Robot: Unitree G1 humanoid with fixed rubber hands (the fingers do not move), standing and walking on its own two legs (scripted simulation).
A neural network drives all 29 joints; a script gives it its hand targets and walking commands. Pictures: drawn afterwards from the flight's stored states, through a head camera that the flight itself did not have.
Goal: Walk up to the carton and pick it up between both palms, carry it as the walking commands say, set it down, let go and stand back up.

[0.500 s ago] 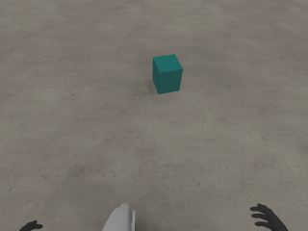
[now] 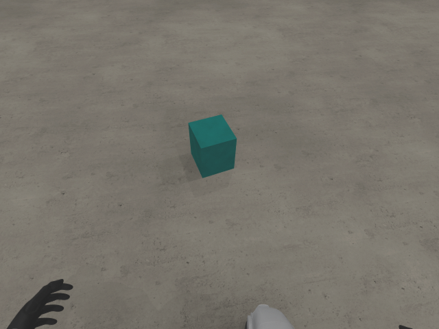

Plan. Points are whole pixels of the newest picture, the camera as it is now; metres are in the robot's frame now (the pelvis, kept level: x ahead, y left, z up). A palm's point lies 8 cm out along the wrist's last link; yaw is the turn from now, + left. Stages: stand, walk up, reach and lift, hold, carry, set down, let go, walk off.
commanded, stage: walk up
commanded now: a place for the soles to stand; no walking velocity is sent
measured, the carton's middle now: (212, 146) +1.13 -0.03 -0.64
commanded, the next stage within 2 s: none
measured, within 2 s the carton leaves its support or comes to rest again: neither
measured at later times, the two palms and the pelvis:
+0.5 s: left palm (43, 270) +0.27 +0.35 -0.09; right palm (332, 189) +0.40 -0.29 -0.04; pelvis +0.23 +0.02 -0.02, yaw +3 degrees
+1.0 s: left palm (64, 172) +0.48 +0.35 -0.04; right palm (313, 141) +0.58 -0.30 -0.07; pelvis +0.44 +0.00 +0.00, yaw +4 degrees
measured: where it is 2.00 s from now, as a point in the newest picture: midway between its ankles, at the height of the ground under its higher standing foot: (206, 232)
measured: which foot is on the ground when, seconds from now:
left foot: down 0.00-0.02, up 0.04-0.36, down 0.38-0.76, up 0.78-1.00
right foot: up 0.00-0.02, down 0.04-0.38, up 0.40-0.76, down 0.78-1.00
